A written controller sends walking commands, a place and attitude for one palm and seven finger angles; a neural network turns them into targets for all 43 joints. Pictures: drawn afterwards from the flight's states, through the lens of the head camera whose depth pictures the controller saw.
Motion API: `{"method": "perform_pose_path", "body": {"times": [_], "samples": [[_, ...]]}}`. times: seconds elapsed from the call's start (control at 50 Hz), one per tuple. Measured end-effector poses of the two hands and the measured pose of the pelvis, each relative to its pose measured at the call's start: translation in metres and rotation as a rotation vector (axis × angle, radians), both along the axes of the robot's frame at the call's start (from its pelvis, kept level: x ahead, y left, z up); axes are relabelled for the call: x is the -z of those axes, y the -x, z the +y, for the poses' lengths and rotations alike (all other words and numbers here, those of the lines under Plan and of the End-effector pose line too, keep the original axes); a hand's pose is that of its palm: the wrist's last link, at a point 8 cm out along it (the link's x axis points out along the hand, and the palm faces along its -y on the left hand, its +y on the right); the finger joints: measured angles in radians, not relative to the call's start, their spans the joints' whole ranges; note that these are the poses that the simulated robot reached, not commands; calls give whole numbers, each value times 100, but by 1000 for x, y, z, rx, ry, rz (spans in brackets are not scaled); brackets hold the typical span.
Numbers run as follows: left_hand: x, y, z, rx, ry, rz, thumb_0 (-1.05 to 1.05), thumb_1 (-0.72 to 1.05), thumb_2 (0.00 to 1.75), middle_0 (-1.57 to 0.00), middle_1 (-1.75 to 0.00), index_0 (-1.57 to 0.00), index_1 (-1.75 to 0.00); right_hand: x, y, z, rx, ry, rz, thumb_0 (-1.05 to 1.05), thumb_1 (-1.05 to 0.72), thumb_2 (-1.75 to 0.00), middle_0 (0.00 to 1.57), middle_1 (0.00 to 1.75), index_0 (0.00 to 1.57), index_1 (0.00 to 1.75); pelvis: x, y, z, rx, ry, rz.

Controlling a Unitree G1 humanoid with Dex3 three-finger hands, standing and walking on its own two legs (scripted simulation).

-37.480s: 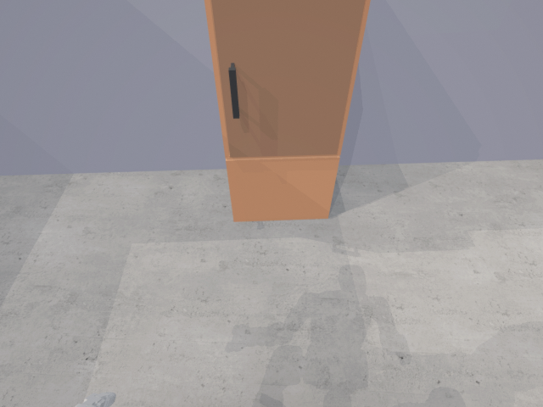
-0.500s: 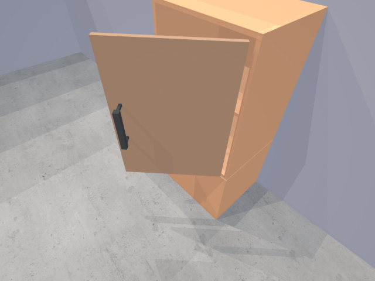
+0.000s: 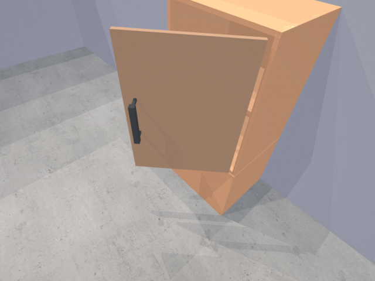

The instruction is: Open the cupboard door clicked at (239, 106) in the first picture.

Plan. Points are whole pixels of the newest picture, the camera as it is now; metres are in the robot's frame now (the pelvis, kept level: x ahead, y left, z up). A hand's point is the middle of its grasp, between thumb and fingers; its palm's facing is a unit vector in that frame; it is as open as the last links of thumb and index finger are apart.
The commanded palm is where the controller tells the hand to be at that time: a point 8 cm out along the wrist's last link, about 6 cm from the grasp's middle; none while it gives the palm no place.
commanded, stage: shuffle to correct the standing spot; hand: left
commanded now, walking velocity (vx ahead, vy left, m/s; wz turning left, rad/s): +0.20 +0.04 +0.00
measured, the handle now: (136, 121) +0.63 +0.23 -0.06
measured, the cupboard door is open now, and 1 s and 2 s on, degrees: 44 44 44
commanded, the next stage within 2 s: come to a stop and stand still in 0.32 s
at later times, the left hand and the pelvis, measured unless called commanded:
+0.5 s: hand out of the picture +0.16 +0.20 -0.17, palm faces -0.03 -0.99 -0.16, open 7.3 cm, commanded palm none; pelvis +0.09 +0.03 +0.01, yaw -2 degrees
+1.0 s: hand out of the picture +0.15 +0.24 -0.20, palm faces +0.07 -0.98 -0.18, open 7.3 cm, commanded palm none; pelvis +0.08 +0.05 -0.02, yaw +0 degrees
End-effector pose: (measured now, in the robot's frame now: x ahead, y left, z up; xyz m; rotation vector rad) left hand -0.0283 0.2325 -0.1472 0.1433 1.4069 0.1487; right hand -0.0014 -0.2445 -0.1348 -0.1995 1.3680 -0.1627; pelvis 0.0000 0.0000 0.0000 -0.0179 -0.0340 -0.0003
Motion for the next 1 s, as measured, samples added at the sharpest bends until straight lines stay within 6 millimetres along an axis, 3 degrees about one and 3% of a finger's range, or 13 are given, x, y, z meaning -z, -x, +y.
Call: {"method": "perform_pose_path", "body": {"times": [0.12, 0.2, 0.26, 0.46, 0.58, 0.66, 0.72, 0.78, 0.88, 0.94, 1.0], "samples": [[13, 26, -5, -51, 58, 106, 1, 91, 90, -20, -30, -20, -30, 7, 17, 28, 39, -12, 68, 1, -91, -90, 20, 29, 20, 30, 9, -16, 16, 3, 8, -4], [12, 15, -2, -20, 79, 156, 1, 91, 90, -20, -30, -20, -30, 5, 19, 48, 93, -18, 64, 1, -91, -90, 20, 29, 20, 30, 6, -30, 27, 35, 7, 4], [6, -16, 2, 12, 82, 124, 1, 91, 90, -20, -30, -20, -30, -1, 23, 63, 131, -30, 70, 1, -91, -90, 20, 29, 20, 30, 0, -40, 32, 47, 5, 10], [-3, -153, 22, 63, 28, -101, 3, 95, 90, -20, -30, -20, -30, -10, 34, 98, 199, -78, 177, 0, -91, -90, 20, 29, 20, 30, -7, -78, 30, 41, 8, 12], [-11, -233, 2, 95, 32, -243, 2, 93, 90, -20, -30, -19, -30, -6, 24, 96, 202, -100, 242, 0, -91, -90, 20, 29, 20, 30, -3, -102, 21, 20, 11, 1], [-5, -265, -17, 95, 36, -325, 1, 92, 90, -20, -30, -19, -30, 8, 2, 80, 208, -102, 248, 0, -90, -90, 20, 29, 20, 30, 10, -120, 10, 5, -7, -7], [2, -264, -24, 78, 39, -332, 1, 92, 90, -20, -30, -19, -30, 21, -26, 61, 195, -77, 208, 1, -91, -90, 20, 29, 20, 30, 17, -121, 9, -12, 8, -6], [8, -246, -22, 51, 40, -297, 0, 91, 90, -20, -30, -20, -30, 27, -63, 45, 153, -40, 130, 1, -91, -90, 20, 29, 20, 30, 20, -112, 14, -23, 18, -7], [17, -217, 11, 8, 13, -275, -2, 93, 90, -21, -30, -20, -30, 22, -117, 38, 72, 11, -51, 0, -91, -90, 20, 29, 20, 30, 25, -91, 28, -26, 15, -1], [27, -195, 35, -2, 11, -244, -1, 93, 90, -21, -30, -20, -30, 17, -130, 46, 48, 35, -146, 0, -91, -90, 20, 29, 19, 30, 31, -81, 42, -16, 2, -7], [22, -169, 54, -22, 1, -187, -1, 92, 90, -21, -30, -20, -30, 6, -128, 61, 26, 30, -173, 0, -91, -90, 20, 29, 19, 30, 22, -76, 52, -6, -1, -6]]}}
